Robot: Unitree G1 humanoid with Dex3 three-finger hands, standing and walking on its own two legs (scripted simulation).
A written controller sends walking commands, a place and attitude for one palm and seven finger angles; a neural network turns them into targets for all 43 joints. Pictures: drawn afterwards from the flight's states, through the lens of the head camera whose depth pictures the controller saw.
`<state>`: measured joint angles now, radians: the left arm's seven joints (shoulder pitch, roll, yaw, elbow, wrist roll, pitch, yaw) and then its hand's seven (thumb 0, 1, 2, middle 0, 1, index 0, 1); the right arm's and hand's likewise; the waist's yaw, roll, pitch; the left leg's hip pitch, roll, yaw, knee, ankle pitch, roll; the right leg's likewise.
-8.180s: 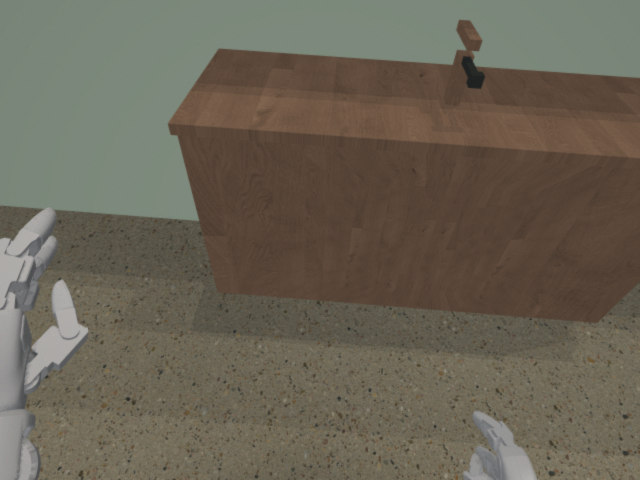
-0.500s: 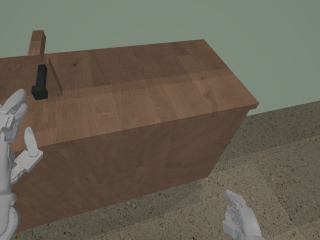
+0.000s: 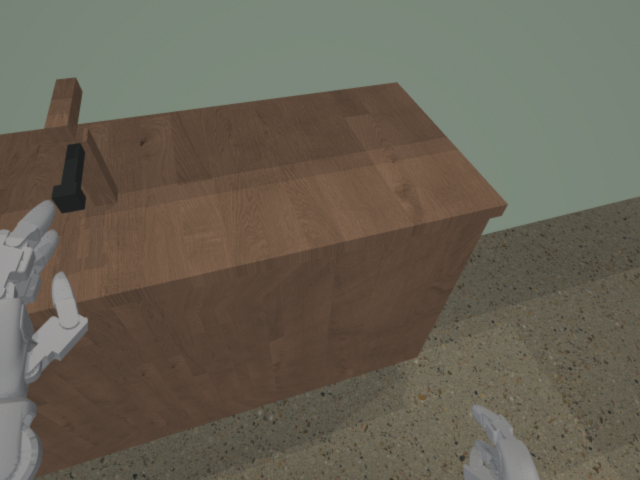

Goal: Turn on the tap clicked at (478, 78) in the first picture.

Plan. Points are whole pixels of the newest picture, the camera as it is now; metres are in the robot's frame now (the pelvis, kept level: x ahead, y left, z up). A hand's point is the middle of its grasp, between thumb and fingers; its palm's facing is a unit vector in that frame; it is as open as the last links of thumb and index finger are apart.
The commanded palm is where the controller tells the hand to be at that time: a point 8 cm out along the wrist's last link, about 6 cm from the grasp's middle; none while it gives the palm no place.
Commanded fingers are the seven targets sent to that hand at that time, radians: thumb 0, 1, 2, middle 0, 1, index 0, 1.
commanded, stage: turn the palm inward beside the body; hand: left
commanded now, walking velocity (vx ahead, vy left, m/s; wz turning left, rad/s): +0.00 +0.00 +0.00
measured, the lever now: (69, 197) +0.41 +0.38 +0.11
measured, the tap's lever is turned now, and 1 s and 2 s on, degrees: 0 0 0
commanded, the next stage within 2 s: none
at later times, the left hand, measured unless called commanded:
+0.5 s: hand (57, 366) +0.17 +0.24 +0.16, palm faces +0.56 -0.78 -0.27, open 7.4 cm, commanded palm +0.14 +0.27 +0.17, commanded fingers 0.00 0.90 0.90 -0.20 -0.30 -0.20 -0.30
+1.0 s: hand (114, 344) +0.20 +0.21 +0.15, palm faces +0.51 -0.83 -0.22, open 7.4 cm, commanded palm +0.15 +0.25 +0.17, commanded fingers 0.00 0.90 0.90 -0.20 -0.30 -0.20 -0.30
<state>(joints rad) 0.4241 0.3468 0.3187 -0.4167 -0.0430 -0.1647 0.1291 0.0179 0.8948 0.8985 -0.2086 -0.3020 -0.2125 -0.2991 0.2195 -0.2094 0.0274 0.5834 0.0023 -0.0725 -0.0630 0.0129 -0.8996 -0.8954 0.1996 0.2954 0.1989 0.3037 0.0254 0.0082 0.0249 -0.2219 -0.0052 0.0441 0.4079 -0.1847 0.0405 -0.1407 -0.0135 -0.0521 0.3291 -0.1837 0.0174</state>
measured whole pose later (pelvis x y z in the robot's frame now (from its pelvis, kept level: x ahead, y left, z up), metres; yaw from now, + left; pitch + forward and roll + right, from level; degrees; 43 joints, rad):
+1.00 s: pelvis +0.01 -0.05 -0.01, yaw +1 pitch -3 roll +0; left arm 0.40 0.27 0.32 -0.45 -0.16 0.09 0.12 0.02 0.90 0.90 -0.21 -0.30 -0.21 -0.30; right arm 0.18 -0.24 0.03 0.70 0.01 -0.20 -0.10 0.01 -0.90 -0.90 0.20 0.30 0.20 0.30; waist 0.09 0.04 -0.02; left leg -0.23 0.01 -0.01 0.56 -0.28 -0.02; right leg -0.18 0.01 -0.08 0.57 -0.34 -0.05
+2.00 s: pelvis -0.01 -0.05 -0.01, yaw +2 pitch -7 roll +0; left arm 0.40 0.19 0.24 -0.55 -0.21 0.29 0.18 0.02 0.90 0.90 -0.20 -0.30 -0.20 -0.30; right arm 0.14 -0.21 0.07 0.71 0.01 -0.24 -0.11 0.01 -0.90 -0.90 0.20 0.30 0.20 0.30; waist 0.10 0.06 0.00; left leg -0.13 0.02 -0.03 0.47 -0.21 -0.02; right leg -0.06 0.02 -0.10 0.45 -0.26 -0.04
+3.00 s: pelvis +0.00 -0.05 -0.01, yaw +1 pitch -4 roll +0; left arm 0.11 0.29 0.44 -0.12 -0.23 0.24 0.13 0.02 0.90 0.90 -0.20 -0.29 -0.20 -0.28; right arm 0.18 -0.24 0.04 0.74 0.04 -0.21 -0.14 0.01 -0.90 -0.90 0.20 0.30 0.20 0.30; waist 0.07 0.04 -0.01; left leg -0.17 0.02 -0.01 0.46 -0.22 -0.02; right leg -0.12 0.02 -0.08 0.46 -0.27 -0.05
